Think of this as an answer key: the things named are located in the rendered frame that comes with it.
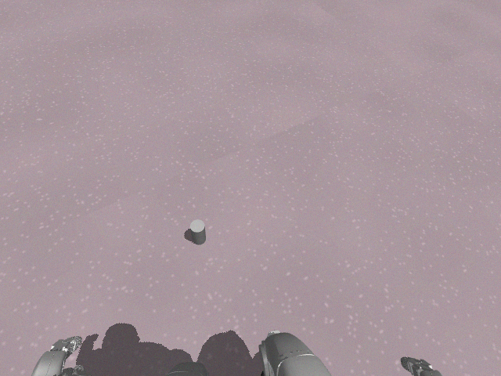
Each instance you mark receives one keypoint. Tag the left robot hand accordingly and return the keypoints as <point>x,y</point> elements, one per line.
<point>52,362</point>

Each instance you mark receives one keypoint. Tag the can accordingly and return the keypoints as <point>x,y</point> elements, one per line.
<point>198,231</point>

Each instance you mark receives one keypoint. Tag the right robot hand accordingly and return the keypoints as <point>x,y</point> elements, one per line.
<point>418,367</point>

